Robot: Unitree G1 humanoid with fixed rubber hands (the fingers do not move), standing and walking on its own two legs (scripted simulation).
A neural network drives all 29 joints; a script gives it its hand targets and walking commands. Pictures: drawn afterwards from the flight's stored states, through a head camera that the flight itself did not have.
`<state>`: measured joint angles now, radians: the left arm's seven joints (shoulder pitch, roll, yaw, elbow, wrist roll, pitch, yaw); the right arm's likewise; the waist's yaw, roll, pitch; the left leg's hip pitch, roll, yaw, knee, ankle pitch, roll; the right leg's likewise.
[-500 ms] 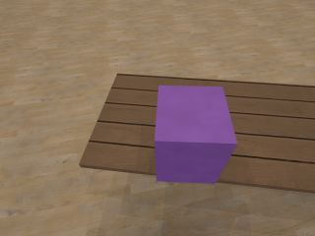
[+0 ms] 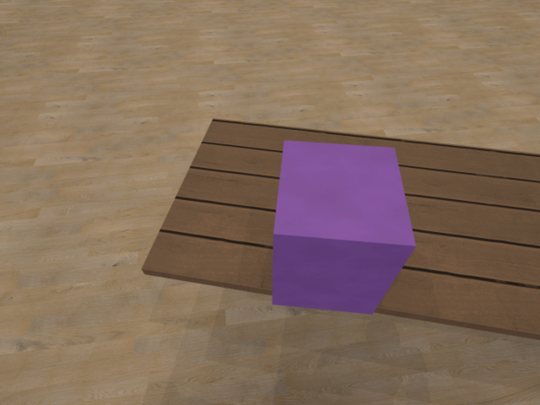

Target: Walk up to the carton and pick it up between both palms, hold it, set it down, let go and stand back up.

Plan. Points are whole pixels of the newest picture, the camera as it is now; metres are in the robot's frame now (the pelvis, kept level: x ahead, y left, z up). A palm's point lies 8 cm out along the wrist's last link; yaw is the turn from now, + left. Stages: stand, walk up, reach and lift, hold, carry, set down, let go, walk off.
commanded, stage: reach and lift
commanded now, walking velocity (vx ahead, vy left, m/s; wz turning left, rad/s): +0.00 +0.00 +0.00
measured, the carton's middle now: (329, 230) +0.42 -0.09 -0.04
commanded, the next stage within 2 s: none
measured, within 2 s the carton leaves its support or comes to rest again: neither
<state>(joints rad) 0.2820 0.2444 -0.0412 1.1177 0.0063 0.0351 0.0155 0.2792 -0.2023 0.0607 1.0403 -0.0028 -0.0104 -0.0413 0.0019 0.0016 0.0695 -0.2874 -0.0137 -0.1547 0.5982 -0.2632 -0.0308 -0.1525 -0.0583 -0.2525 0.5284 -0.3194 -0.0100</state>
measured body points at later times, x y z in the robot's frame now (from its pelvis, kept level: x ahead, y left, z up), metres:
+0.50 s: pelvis -0.02 -0.03 -0.01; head +0.03 -0.01 +0.43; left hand +0.13 +0.20 -0.14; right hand +0.12 -0.28 -0.12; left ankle +0.04 +0.14 -0.73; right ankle -0.02 -0.10 -0.73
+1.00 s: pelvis -0.01 -0.01 +0.00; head +0.02 +0.01 +0.45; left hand +0.17 +0.20 -0.11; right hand +0.13 -0.25 -0.09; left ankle +0.04 +0.14 -0.73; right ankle -0.02 -0.10 -0.73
